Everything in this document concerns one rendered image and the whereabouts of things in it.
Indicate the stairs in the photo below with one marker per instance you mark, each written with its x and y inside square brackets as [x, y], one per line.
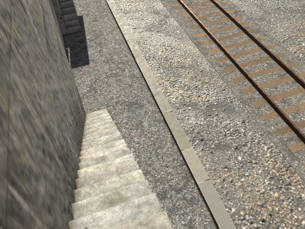
[69, 15]
[111, 191]

